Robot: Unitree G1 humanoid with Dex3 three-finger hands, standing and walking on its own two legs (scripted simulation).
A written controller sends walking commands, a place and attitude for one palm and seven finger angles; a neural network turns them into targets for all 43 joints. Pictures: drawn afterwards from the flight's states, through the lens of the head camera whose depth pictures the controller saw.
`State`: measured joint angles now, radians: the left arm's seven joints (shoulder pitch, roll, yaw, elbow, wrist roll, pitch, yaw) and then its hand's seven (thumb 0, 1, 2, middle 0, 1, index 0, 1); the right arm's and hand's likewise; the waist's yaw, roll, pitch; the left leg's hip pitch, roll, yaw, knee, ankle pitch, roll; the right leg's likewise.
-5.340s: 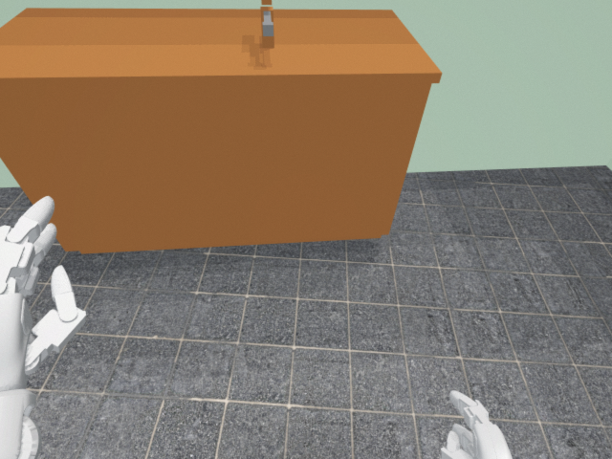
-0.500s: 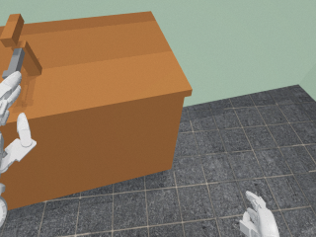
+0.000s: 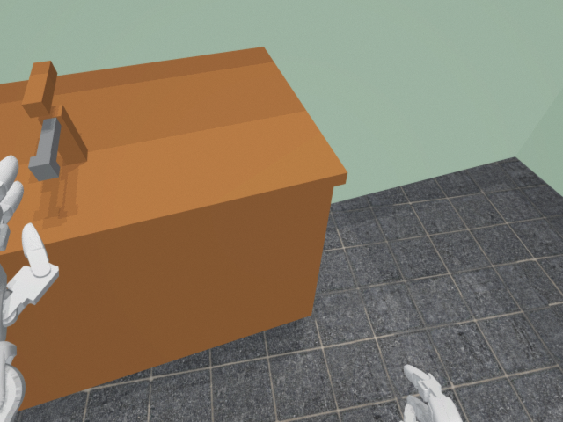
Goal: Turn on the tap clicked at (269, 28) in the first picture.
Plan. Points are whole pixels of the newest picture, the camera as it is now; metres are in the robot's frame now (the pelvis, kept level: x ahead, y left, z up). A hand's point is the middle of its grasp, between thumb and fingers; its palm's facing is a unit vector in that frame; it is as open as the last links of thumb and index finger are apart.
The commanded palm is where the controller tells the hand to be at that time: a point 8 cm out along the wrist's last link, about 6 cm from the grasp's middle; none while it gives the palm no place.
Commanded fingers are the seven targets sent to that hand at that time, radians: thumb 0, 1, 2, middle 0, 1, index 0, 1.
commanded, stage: come to a stop and stand still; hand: left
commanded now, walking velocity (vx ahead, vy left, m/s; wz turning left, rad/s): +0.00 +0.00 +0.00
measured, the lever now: (44, 167) +0.42 +0.40 +0.12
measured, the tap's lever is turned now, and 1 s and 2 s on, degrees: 0 0 0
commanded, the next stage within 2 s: look again from close up in 0.34 s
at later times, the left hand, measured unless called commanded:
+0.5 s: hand (78, 259) +0.24 +0.24 +0.16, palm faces +0.44 -0.82 -0.37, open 7.4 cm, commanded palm +0.18 +0.28 +0.17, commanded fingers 0.00 0.90 0.90 -0.20 -0.30 -0.20 -0.30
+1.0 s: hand (83, 269) +0.23 +0.23 +0.16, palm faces +0.43 -0.82 -0.38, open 7.4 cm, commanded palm +0.18 +0.27 +0.17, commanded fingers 0.00 0.90 0.90 -0.20 -0.30 -0.20 -0.30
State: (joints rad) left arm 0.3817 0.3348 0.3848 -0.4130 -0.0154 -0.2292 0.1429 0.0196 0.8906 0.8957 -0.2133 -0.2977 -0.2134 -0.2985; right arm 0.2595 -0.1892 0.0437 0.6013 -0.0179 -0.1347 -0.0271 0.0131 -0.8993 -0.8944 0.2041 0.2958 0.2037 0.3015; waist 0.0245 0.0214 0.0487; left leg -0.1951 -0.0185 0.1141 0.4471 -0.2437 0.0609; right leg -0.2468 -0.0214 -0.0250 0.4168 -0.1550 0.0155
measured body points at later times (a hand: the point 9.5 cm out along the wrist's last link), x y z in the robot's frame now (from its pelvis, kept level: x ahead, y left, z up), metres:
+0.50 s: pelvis +0.03 -0.01 +0.00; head +0.05 +0.00 +0.45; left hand +0.21 +0.29 +0.18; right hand +0.23 -0.22 -0.07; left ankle +0.00 +0.07 -0.74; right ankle +0.04 -0.13 -0.74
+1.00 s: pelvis +0.03 -0.02 +0.00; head +0.04 -0.02 +0.45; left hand +0.20 +0.28 +0.18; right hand +0.20 -0.24 -0.08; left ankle +0.00 +0.07 -0.74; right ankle +0.04 -0.13 -0.74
